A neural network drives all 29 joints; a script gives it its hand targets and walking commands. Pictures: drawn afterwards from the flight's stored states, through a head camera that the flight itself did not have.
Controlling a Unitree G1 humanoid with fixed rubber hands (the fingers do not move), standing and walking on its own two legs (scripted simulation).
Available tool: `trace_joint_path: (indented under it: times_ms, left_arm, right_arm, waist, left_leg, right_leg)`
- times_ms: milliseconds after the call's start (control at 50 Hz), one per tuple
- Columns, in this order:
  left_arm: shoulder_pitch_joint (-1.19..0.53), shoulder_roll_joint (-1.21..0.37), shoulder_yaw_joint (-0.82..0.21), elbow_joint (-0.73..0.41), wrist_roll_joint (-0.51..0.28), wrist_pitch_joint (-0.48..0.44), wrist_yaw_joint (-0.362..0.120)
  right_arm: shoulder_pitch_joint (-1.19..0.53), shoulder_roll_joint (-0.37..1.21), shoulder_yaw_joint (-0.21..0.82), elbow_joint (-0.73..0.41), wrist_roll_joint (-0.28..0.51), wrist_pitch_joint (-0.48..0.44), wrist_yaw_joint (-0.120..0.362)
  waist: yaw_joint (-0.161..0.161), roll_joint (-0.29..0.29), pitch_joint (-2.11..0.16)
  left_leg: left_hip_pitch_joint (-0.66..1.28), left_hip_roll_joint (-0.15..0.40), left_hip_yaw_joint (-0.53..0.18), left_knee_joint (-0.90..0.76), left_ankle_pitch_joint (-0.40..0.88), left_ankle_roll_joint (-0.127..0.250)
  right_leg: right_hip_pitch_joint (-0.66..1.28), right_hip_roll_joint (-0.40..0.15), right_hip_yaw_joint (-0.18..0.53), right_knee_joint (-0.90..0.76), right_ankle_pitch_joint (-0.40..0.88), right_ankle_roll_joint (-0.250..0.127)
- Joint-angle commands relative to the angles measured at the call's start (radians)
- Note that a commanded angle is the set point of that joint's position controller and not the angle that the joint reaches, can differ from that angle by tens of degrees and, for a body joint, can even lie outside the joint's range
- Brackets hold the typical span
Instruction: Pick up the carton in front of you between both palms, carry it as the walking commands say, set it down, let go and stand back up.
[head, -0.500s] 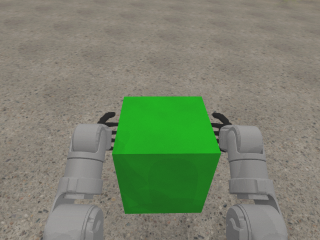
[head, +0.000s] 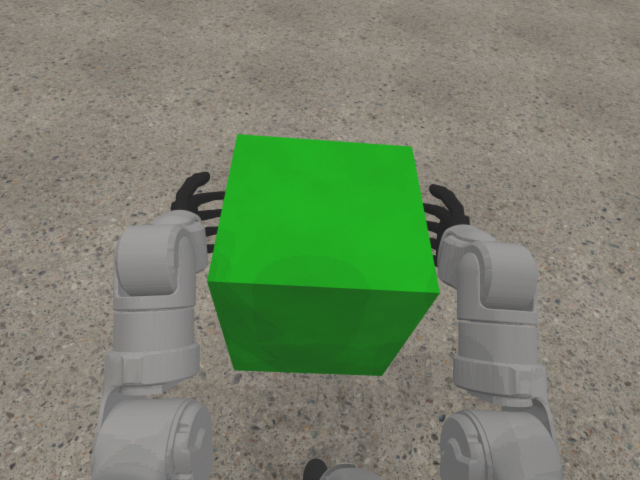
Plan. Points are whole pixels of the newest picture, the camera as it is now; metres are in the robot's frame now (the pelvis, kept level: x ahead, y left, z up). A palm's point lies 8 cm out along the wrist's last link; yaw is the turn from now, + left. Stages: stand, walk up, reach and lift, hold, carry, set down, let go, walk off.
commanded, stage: carry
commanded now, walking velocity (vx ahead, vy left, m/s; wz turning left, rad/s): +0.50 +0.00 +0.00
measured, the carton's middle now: (316, 266) +0.38 -0.04 +0.05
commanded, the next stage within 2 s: none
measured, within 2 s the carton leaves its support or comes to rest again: neither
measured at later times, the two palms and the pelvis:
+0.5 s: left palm (179, 142) +0.69 +0.18 +0.01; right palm (341, 139) +0.70 -0.12 +0.01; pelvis +0.34 +0.02 -0.07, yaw -1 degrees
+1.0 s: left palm (213, 56) +0.95 +0.13 +0.04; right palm (349, 60) +0.94 -0.17 +0.04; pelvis +0.67 -0.02 -0.06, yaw -1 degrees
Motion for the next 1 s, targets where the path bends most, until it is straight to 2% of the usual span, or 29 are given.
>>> trace_joint_path:
  times_ms: [0,20,40,60,80,100,120,140,180,220,280,320,400,420,440,460,480,500,520,540,560,580,620,680,740,880,940,960,980]
  left_arm:
    - [-0.561,-0.938,-0.586,0.009,-0.291,-0.029,-0.201]
    - [-0.566,-0.929,-0.577,0.029,-0.295,-0.03,-0.213]
    - [-0.544,-0.923,-0.563,0.065,-0.295,-0.028,-0.227]
    - [-0.542,-0.898,-0.542,0.116,-0.297,-0.025,-0.234]
    - [-0.553,-0.888,-0.538,0.153,-0.308,-0.018,-0.24]
    - [-0.571,-0.904,-0.529,0.177,-0.327,-0.024,-0.245]
    - [-0.598,-0.977,-0.55,0.159,-0.374,-0.031,-0.256]
    - [-0.676,-1.039,-0.578,0.11,-0.42,-0.037,-0.267]
    - [-0.8,-1.139,-0.643,0.012,-0.505,-0.051,-0.278]
    - [-0.837,-1.193,-0.682,-0.046,-0.551,-0.068,-0.278]
    - [-0.799,-1.222,-0.712,-0.074,-0.569,-0.097,-0.279]
    - [-0.754,-1.225,-0.732,-0.08,-0.566,-0.117,-0.282]
    - [-0.656,-1.197,-0.766,-0.094,-0.541,-0.146,-0.282]
    - [-0.627,-1.181,-0.772,-0.098,-0.534,-0.152,-0.28]
    - [-0.608,-1.163,-0.777,-0.108,-0.53,-0.156,-0.277]
    - [-0.605,-1.145,-0.787,-0.12,-0.526,-0.158,-0.274]
    - [-0.603,-1.124,-0.797,-0.134,-0.517,-0.159,-0.27]
    - [-0.577,-1.134,-0.803,-0.119,-0.514,-0.146,-0.267]
    - [-0.521,-1.081,-0.777,-0.111,-0.497,-0.137,-0.261]
    - [-0.52,-1.081,-0.777,-0.131,-0.488,-0.131,-0.254]
    - [-0.526,-1.081,-0.774,-0.157,-0.482,-0.126,-0.248]
    - [-0.514,-1.082,-0.769,-0.174,-0.466,-0.12,-0.241]
    - [-0.45,-1.078,-0.764,-0.203,-0.432,-0.108,-0.227]
    - [-0.308,-1.069,-0.76,-0.228,-0.361,-0.092,-0.215]
    - [-0.189,-1.055,-0.77,-0.233,-0.303,-0.078,-0.215]
    - [-0.053,-1.041,-0.841,-0.295,-0.318,-0.037,-0.261]
    - [0.017,-1.032,-0.834,-0.301,-0.349,-0.019,-0.289]
    - [0.046,-1.034,-0.83,-0.295,-0.352,-0.016,-0.297]
    - [0.075,-1.033,-0.823,-0.289,-0.353,-0.014,-0.305]
  right_arm:
    - [-0.735,1.09,0.714,-0.034,0.474,0.001,0.304]
    - [-0.732,1.094,0.713,-0.011,0.467,0.001,0.305]
    - [-0.754,1.082,0.701,0.006,0.46,0.004,0.304]
    - [-0.754,1.072,0.683,0.056,0.449,0.02,0.299]
    - [-0.744,1.052,0.649,0.087,0.436,0.032,0.289]
    - [-0.765,1.054,0.62,0.076,0.431,0.036,0.279]
    - [-0.794,1.053,0.615,0.061,0.417,0.035,0.268]
    - [-0.804,1.077,0.599,0.048,0.4,0.03,0.259]
    - [-0.793,1.117,0.591,0.014,0.385,0.014,0.246]
    - [-0.75,1.136,0.586,-0.005,0.365,-0.002,0.234]
    - [-0.67,1.138,0.596,-0.016,0.326,-0.031,0.22]
    - [-0.616,1.134,0.611,-0.019,0.307,-0.05,0.216]
    - [-0.544,1.106,0.666,-0.061,0.282,-0.079,0.208]
    - [-0.543,1.095,0.683,-0.079,0.285,-0.084,0.208]
    - [-0.539,1.086,0.698,-0.097,0.289,-0.087,0.209]
    - [-0.528,1.073,0.708,-0.114,0.295,-0.091,0.211]
    - [-0.52,1.055,0.713,-0.138,0.303,-0.092,0.215]
    - [-0.518,1.003,0.708,-0.137,0.294,-0.091,0.214]
    - [-0.458,1.01,0.723,-0.111,0.307,-0.088,0.214]
    - [-0.457,1.024,0.73,-0.148,0.319,-0.086,0.22]
    - [-0.488,1.042,0.741,-0.194,0.342,-0.08,0.228]
    - [-0.523,1.063,0.76,-0.24,0.365,-0.071,0.236]
    - [-0.528,1.078,0.783,-0.307,0.396,-0.048,0.252]
    - [-0.422,1.065,0.783,-0.339,0.395,-0.012,0.282]
    - [-0.295,1.049,0.776,-0.315,0.373,0.014,0.316]
    - [-0.079,0.996,0.785,-0.31,0.309,0.032,0.34]
    - [-0.003,1.003,0.787,-0.319,0.294,0.041,0.335]
    - [0.022,1.002,0.788,-0.324,0.289,0.043,0.334]
    - [0.043,0.997,0.789,-0.327,0.286,0.045,0.333]
  waist:
    - [0.14,0.171,-0.41]
    - [0.187,0.089,-0.414]
    - [0.211,-0.07,-0.366]
    - [0.15,-0.167,-0.421]
    - [0.153,-0.198,-0.477]
    - [0.187,-0.249,-0.567]
    - [0.189,-0.076,-0.514]
    - [0.173,-0.008,-0.481]
    - [0.165,0.066,-0.436]
    - [0.162,0.037,-0.436]
    - [0.18,0.007,-0.453]
    - [0.19,0.004,-0.459]
    - [0.197,-0.038,-0.458]
    - [0.187,-0.055,-0.473]
    - [0.146,-0.082,-0.511]
    - [0.082,-0.069,-0.568]
    - [0.05,0.001,-0.604]
    - [0.088,0.257,-0.753]
    - [0.063,0.322,-0.79]
    - [0.069,0.271,-0.736]
    - [0.074,0.188,-0.663]
    - [0.085,0.143,-0.609]
    - [0.094,0.141,-0.574]
    - [0.091,0.182,-0.545]
    - [0.089,0.219,-0.483]
    - [0.086,0.241,-0.274]
    - [0.102,0.241,-0.262]
    - [0.116,0.208,-0.296]
    - [0.129,0.163,-0.352]
  left_leg:
    - [0.059,0.167,-0.121,0.17,0.496,0.042]
    - [-0.076,0.123,-0.066,0.314,0.477,0.028]
    - [-0.282,0.037,-0.023,0.534,0.058,0.006]
    - [-0.486,0.029,-0.089,0.621,-0.106,-0.01]
    - [-0.556,0.053,-0.133,0.682,-0.119,-0.022]
    - [-0.688,0.072,-0.148,0.826,-0.121,-0.04]
    - [-0.72,0.126,-0.185,0.773,-0.016,-0.061]
    - [-0.703,0.133,-0.171,0.731,0.028,-0.07]
    - [-0.654,0.17,-0.154,0.645,0.044,-0.089]
    - [-0.653,0.173,-0.127,0.595,0.108,-0.095]
    - [-0.704,0.159,-0.093,0.471,0.194,-0.089]
    - [-0.66,0.131,-0.059,0.326,0.281,-0.075]
    - [-0.449,0.032,0.052,-0.051,0.457,-0.041]
    - [-0.338,0.007,0.072,-0.117,0.497,-0.029]
    - [-0.188,0.004,0.076,-0.183,0.539,-0.015]
    - [0.031,0.024,0.084,-0.268,0.618,-0.009]
    - [0.276,0.175,-0.073,-0.217,0.682,0.004]
    - [0.644,0.507,-0.523,-0.109,1.032,0.173]
    - [0.727,0.516,-0.698,-0.189,0.833,0.26]
    - [0.695,0.469,-0.607,-0.209,0.731,0.22]
    - [0.623,0.432,-0.522,-0.233,0.739,0.163]
    - [0.548,0.407,-0.45,-0.253,0.801,0.118]
    - [0.464,0.375,-0.368,-0.303,0.796,0.071]
    - [0.459,0.353,-0.272,-0.322,0.865,0.061]
    - [0.44,0.323,-0.187,-0.337,0.893,0.041]
    - [0.321,0.297,-0.067,-0.384,0.843,0.018]
    - [0.233,0.297,-0.003,-0.276,0.926,-0.019]
    - [0.167,0.26,0.05,-0.152,0.911,-0.043]
    - [0.029,0.23,0.07,0.0,0.754,-0.072]
  right_leg:
    - [0.358,-0.021,-0.009,-0.088,0.163,-0.052]
    - [0.534,-0.003,-0.024,-0.12,0.102,-0.052]
    - [0.665,-0.054,0.037,-0.118,0.058,-0.063]
    - [0.882,-0.203,0.233,0.095,0.388,-0.109]
    - [0.947,-0.286,0.344,0.126,0.401,-0.167]
    - [0.959,-0.4,0.594,0.032,-0.202,-0.3]
    - [0.81,-0.357,0.593,-0.058,-0.478,-0.307]
    - [0.714,-0.327,0.588,-0.078,-0.485,-0.296]
    - [0.576,-0.292,0.51,-0.069,-0.353,-0.276]
    - [0.548,-0.249,0.437,-0.072,-0.282,-0.243]
    - [0.65,-0.207,0.346,-0.03,-0.013,-0.202]
    - [0.687,-0.174,0.267,-0.011,0.151,-0.165]
    - [0.727,-0.114,0.125,0.038,0.344,-0.1]
    - [0.714,-0.115,0.103,0.075,0.422,-0.08]
    - [0.689,-0.121,0.076,0.154,0.466,-0.051]
    - [0.615,-0.108,0.016,0.295,0.407,-0.019]
    - [0.408,-0.1,0.02,0.449,0.093,0.009]
    - [0.074,0.004,0.051,0.684,-0.64,0.058]
    - [-0.1,0.074,0.102,0.876,-0.789,0.062]
    - [-0.175,0.022,0.114,0.881,-0.75,0.049]
    - [-0.2,-0.01,0.099,0.803,-0.697,0.046]
    - [-0.178,-0.036,0.086,0.71,-0.644,0.05]
    - [-0.095,-0.045,0.07,0.567,-0.601,0.06]
    - [-0.088,-0.024,0.022,0.42,-0.58,0.076]
    - [-0.108,-0.019,-0.027,0.31,-0.489,0.088]
    - [-0.043,-0.022,-0.103,0.068,-0.285,0.068]
    - [0.178,0.003,-0.166,-0.019,-0.256,0.036]
    - [0.337,0.042,-0.206,-0.056,-0.286,0.03]
    - [0.546,-0.009,-0.14,-0.039,-0.359,0.024]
